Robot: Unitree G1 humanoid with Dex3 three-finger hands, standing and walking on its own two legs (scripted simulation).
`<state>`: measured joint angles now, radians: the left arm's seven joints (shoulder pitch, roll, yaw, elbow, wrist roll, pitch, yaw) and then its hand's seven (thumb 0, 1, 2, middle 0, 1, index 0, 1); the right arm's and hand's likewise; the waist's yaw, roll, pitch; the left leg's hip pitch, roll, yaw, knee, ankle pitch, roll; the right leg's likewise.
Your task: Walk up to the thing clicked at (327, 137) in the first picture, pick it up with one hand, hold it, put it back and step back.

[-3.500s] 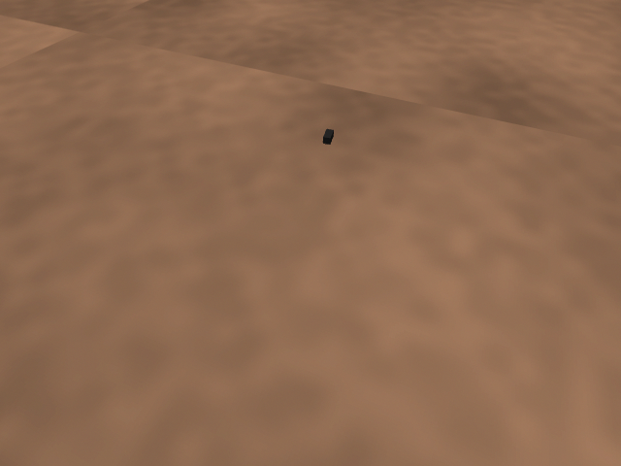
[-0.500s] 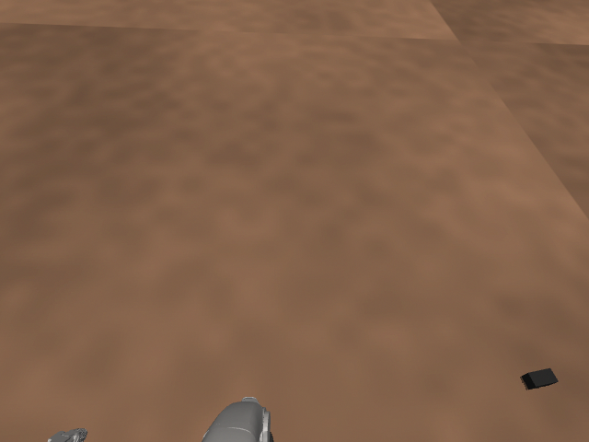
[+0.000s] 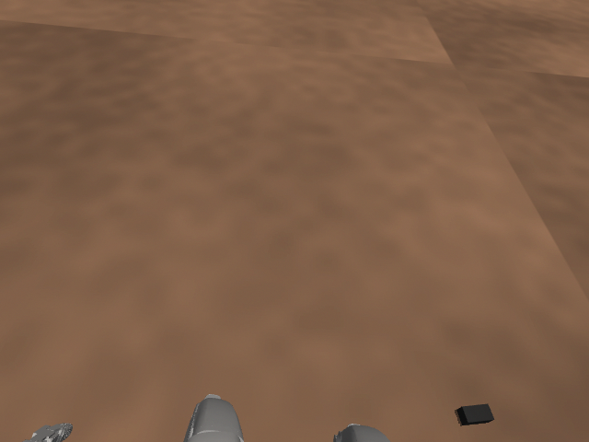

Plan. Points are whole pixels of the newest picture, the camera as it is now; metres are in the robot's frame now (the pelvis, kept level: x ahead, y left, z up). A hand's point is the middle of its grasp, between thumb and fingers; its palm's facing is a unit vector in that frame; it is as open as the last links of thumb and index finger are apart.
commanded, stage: walk up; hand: left
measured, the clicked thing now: (475, 414) +0.33 -0.59 -0.69
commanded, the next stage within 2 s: none
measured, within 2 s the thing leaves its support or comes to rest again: neither
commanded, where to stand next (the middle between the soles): +0.00 -0.88 m, yaw +11 degrees
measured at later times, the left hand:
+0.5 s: hand out of the picture +0.10 +0.08 -0.11, palm faces -0.04 -0.95 -0.32, open 7.4 cm
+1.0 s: hand out of the picture +0.01 -0.16 -0.10, palm faces +0.06 -0.93 -0.36, open 7.4 cm
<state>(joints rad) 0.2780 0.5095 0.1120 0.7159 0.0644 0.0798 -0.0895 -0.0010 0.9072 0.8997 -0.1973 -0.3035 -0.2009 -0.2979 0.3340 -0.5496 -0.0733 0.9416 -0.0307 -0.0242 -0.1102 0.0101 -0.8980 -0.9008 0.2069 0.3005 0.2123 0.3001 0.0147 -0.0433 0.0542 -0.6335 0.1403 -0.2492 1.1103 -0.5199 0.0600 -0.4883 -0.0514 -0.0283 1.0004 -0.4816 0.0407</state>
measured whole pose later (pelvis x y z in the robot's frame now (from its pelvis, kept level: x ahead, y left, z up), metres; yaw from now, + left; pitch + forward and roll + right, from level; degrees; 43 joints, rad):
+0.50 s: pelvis +0.00 -0.21 +0.03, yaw +4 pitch -2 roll +0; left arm 0.21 0.50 0.08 0.70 0.05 0.11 -0.09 0.00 0.90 0.90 -0.20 -0.30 -0.20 -0.30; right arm 0.37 -0.44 -0.03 0.83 -0.01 -0.08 -0.10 0.01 -0.90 -0.90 0.21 0.30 0.21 0.30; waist -0.02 -0.13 0.12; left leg -0.43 0.10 -0.01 0.75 -0.30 0.01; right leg -0.58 -0.01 0.19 1.22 -0.41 0.00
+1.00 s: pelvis -0.02 -0.45 +0.04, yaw +7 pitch +0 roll -1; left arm 0.27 0.47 0.07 0.71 0.07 0.10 -0.07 0.00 0.90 0.90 -0.20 -0.30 -0.21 -0.30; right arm 0.39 -0.39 -0.01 0.94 0.01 -0.06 -0.09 0.01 -0.90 -0.90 0.21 0.30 0.21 0.30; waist 0.07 -0.07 0.10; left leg -0.39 -0.02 0.06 0.75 -0.34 0.07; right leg -0.38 0.10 -0.11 0.65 -0.27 -0.14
